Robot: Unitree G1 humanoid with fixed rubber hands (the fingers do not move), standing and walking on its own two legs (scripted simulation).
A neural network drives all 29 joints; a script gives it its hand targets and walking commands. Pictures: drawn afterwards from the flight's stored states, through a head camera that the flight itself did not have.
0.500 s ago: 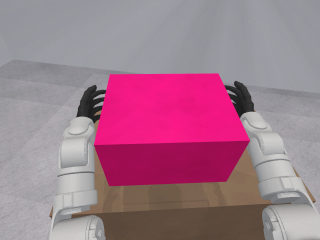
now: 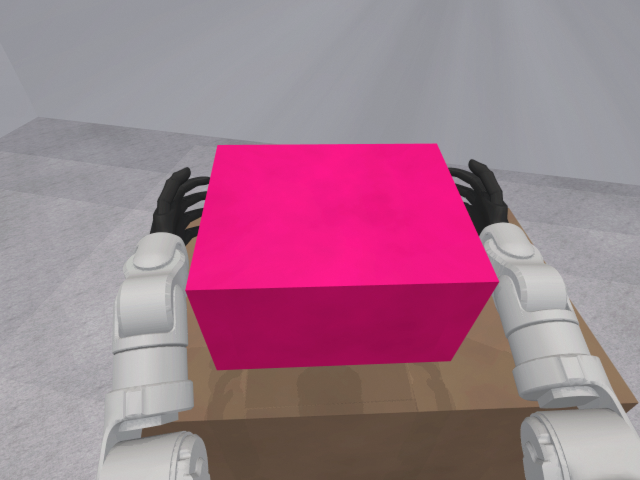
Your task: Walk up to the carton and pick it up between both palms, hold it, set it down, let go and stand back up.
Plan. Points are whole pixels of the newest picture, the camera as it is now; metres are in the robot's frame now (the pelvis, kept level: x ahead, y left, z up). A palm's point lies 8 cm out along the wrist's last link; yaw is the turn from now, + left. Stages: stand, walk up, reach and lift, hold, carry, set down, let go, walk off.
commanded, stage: set down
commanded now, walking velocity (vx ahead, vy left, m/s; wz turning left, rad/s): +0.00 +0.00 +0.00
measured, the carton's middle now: (332, 251) +0.35 +0.01 +0.14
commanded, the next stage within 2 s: none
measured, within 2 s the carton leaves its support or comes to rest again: neither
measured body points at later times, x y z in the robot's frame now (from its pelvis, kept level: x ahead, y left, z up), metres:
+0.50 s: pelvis +0.02 +0.00 +0.00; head +0.01 +0.02 +0.45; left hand +0.38 +0.20 +0.13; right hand +0.38 -0.18 +0.12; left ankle +0.05 +0.11 -0.75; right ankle -0.02 -0.10 -0.75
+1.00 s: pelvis +0.02 -0.01 +0.00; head +0.01 +0.02 +0.45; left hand +0.39 +0.20 +0.11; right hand +0.40 -0.18 +0.10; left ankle +0.05 +0.11 -0.75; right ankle -0.02 -0.10 -0.75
